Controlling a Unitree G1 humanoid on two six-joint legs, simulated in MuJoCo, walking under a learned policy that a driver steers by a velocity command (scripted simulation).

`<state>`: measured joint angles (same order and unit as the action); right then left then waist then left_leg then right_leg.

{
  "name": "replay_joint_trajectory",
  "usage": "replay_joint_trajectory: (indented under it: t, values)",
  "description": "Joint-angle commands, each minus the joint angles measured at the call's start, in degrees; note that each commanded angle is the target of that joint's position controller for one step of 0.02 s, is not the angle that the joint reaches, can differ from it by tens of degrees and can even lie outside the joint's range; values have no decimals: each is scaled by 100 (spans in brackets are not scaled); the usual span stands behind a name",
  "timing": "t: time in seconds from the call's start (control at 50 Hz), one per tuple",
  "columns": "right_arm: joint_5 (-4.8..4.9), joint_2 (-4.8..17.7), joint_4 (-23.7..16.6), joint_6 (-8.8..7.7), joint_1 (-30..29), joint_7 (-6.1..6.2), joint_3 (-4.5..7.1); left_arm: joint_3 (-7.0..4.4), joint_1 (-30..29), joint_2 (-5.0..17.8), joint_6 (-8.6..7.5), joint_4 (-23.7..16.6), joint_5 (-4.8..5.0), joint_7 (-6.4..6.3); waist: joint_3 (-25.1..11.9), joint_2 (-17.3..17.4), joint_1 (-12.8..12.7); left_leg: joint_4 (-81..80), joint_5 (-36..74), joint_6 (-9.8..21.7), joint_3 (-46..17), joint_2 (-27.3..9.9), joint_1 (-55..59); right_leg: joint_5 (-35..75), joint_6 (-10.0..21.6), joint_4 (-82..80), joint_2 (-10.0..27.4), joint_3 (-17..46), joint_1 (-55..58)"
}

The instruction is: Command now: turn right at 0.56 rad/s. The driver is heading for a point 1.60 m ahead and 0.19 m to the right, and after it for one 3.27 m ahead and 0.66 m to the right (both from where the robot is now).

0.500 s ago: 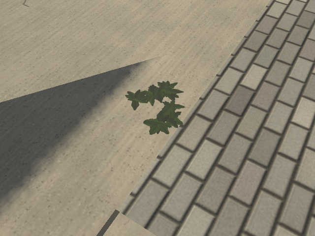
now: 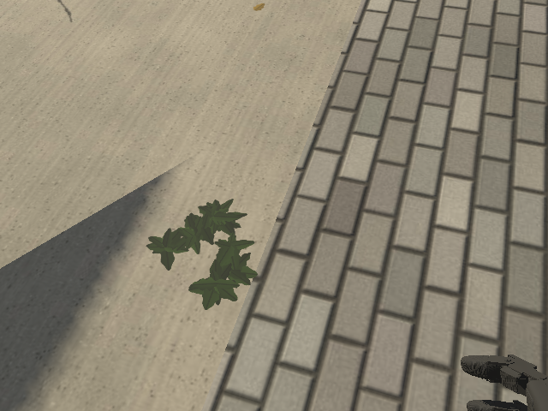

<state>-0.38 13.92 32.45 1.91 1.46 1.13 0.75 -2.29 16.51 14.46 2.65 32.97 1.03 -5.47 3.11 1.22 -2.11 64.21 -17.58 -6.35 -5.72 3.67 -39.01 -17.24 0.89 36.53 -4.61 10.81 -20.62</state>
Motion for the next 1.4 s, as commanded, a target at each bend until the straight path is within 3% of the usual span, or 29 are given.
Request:
replay_joint_trajectory:
  t: [0.02, 0.06, 0.08, 0.1, 0.12, 0.14, 0.16, 0.18, 0.24, 0.34, 0.42, 0.5, 0.52, 0.54, 0.56, 0.58, 0.62, 0.68, 0.76, 0.98, 1.06, 1.1, 1.12, 1.14, 1.16, 1.18, 1.22, 1.28, 1.4]
  values:
    - [123, 116, -464, -103, -176, -49, 37, -263, -263, 897, 176, -532, 19, -92, -946, -1175, 129, -2252, -224, -40, 371, 4, 1086, 1219, 641, -908, 872, 1381, 447]
    - [221, 476, -110, -124, 394, -109, 264, -282, -309, 957, 153, -444, 26, -18, -922, -1164, 291, -3326, 924, 13, 620, -18, 2206, 453, 536, -520, 742, 1300, 160]
    - [190, 468, -3, -165, 515, -118, 315, -225, -81, 684, 94, -346, 16, 96, -957, -1108, 227, -3769, 1158, 175, 273, -209, 2852, -100, 434, -131, 522, 1134, -30]
    - [60, 574, -1, -174, 734, -113, 351, -137, 162, 269, 86, -197, -88, 222, -967, -349, 248, -3832, 964, 521, -538, -1030, 3493, -1676, 147, 1173, 8, 630, -685]
    - [-229, 1062, -110, -173, 628, -49, 406, -118, 450, 193, 56, -444, -9, 221, -835, 1233, -163, -4615, 783, 1597, -3274, -2487, 3235, -2052, -218, 2629, -364, 523, -1658]
    - [-240, 876, -262, -222, 398, 29, 367, -244, 438, 694, 33, -334, 27, 162, -707, 1223, -141, -4849, 135, 2201, -3722, -2798, 2817, -1681, -444, 3749, 56, 380, -1842]
    - [-201, 485, -334, -232, 194, 115, 236, -316, 103, 970, 63, -310, 60, 121, -441, 887, -51, -4791, -168, 2183, -2910, -2500, 2490, -1269, -538, 4286, 156, 155, -1944]
    - [-107, 334, -305, -146, 84, 194, 181, -316, -59, 902, 140, -297, 76, 64, -327, 886, -99, -4754, -207, 2023, -2042, -2004, 2343, -1058, -613, 4525, 152, -192, -2022]
    - [-54, 286, -136, -46, 529, 406, 141, -212, -295, 646, 154, -362, 18, 79, -537, 589, 119, -4461, 668, 1921, -807, -1582, 2552, -508, -677, 4525, 186, -499, -2104]
    - [-65, 493, 70, 36, 1071, 560, 215, 13, -734, 263, 71, -518, -12, 187, -855, 618, 405, -4451, 938, 2212, -541, -1943, 3461, -470, -762, 2928, 411, -750, -2316]
    - [54, 776, 113, 59, 727, 533, 323, 75, -623, 263, 48, -511, -53, 355, -881, 839, 258, -4567, 581, 2054, -104, -2008, 2866, -196, -490, 1389, 683, -902, -1215]
    - [201, 914, 363, -32, 650, 300, 419, -114, -216, 543, 72, -229, -12, 565, -746, 708, 158, -4301, -2, 1737, 351, -2045, 2350, 247, 70, -202, 542, -1472, 160]
    - [221, 797, 491, -6, 781, 276, 394, -196, 47, 645, 75, -93, -7, 604, -716, 546, 113, -3937, -313, 1519, 578, -1839, 2083, 251, 219, -725, 352, -1527, 736]
    - [150, 583, 624, 17, 1000, 212, 358, -301, 506, 787, 63, 69, -3, 609, -724, -139, 12, -3014, -1106, 1182, 964, -1522, 1233, 102, 434, -1114, 491, -990, 1661]
    - [60, 281, 253, 9, 466, 170, 254, -468, 820, 1369, 24, -14, -86, 532, -531, -1676, -218, -1132, -1673, 656, 1381, -579, -475, -2330, 1336, -2035, 1955, 1642, 1961]
    - [37, 593, 111, -84, 139, 160, 370, -402, 652, 1336, -197, -196, -227, 537, -483, -1384, -322, 48, -1493, 648, 288, -450, -861, -3480, 1831, -2707, 2428, 3038, 1436]
    - [138, 774, 300, -213, 608, 58, 452, -198, 32, 804, -428, -197, -167, 461, -266, -1181, 168, 408, -584, 647, 141, -679, -892, -2781, 1428, -2723, 2212, 2330, 1207]
    - [44, 678, 681, -332, 980, -26, 473, -115, 61, 555, -512, -2, -141, 456, -477, -1042, 275, 306, 328, 537, 439, -650, -378, -1673, 1041, -2626, 1575, 1168, 1123]
    - [92, 649, 750, -424, 682, -85, 474, -166, 459, 694, -659, 211, -148, 459, -270, -739, 87, -217, 1054, 582, 450, -632, -792, -1012, 1148, -2822, 1647, 953, 1570]
    - [160, 474, 610, -639, 102, -275, 296, -314, 747, 1034, -702, 794, 31, 460, 251, -841, -178, -2735, 1472, 666, 534, -781, 100, -370, 1187, -3058, 1936, 296, 1437]
    - [191, 616, 618, -662, 341, -340, 293, -321, 571, 1049, -666, 914, 53, 577, 233, -817, -12, -3298, 1136, 874, 640, -765, 1092, -58, 1041, -2807, 1964, 112, 1395]
    - [174, 823, 866, -665, 1199, -282, 419, -270, 503, 966, -614, 935, 10, 615, -169, -613, 438, -3611, 910, 1038, 937, -439, 2470, 1076, 834, -1753, 1591, -199, 1149]
    - [173, 1127, 1095, -685, 2128, -230, 545, -173, 536, 709, -599, 922, -67, 620, -830, -169, 816, -3629, 765, 1203, 509, -776, 3856, 1427, 596, -228, 1164, -600, 593]
    - [45, 1802, 1098, -668, 2681, -189, 639, 6, 772, 155, -658, 674, -195, 600, -1548, 1466, 759, -4020, -9, 1883, -1723, -2161, 5481, -248, 85, 2037, 359, -1036, -1126]
    - [56, 1569, 1078, -697, 2793, -232, 577, -28, 782, 345, -779, 636, -59, 573, -1761, 1849, 754, -5110, -1391, 2307, -3671, -2545, 5623, -1362, -44, 3192, 25, -464, -2113]
    - [81, 1183, 1032, -720, 2381, -218, 459, -146, 410, 833, -851, 618, 94, 604, -1134, 1122, 731, -5180, -1880, 2122, -3181, -2490, 5098, -976, 40, 3766, 458, -318, -2599]
    - [12, 917, 955, -734, 1861, -206, 349, -140, -54, 826, -893, 571, 56, 612, -474, 533, 521, -5270, -958, 1901, -2005, -2097, 4042, -34, 146, 3578, 952, -572, -2546]
    - [-1, 624, 997, -818, 1698, -208, 244, -146, 1, 612, -798, 629, -3, 643, -273, 559, 271, -5621, 362, 1867, -972, -1640, 3389, 683, 136, 3090, 1159, -689, -2066]
    - [45, 758, 1201, -798, 1998, -106, 241, -79, -985, 309, -768, 305, -48, 653, 70, 192, 394, -5781, 2298, 1785, 76, -1321, 3331, 1901, -92, 1139, 1076, -1002, -2248]
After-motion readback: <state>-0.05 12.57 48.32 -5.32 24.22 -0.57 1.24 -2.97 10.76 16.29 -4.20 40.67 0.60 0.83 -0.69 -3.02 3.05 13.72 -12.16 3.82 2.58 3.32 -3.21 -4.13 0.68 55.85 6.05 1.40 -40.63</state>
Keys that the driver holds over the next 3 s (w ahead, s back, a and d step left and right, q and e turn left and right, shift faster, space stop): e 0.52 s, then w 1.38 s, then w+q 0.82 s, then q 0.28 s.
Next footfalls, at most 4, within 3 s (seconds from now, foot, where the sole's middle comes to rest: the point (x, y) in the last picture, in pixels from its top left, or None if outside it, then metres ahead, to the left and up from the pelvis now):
0.10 left None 0.16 0.13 -0.76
0.54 right None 0.09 -0.11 -0.76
1.12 left None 0.40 0.05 -0.76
1.64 right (424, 323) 0.66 -0.29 -0.76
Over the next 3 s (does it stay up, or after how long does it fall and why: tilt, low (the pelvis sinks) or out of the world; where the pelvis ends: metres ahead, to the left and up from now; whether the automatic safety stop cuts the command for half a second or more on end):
stays up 1.24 -0.32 0.02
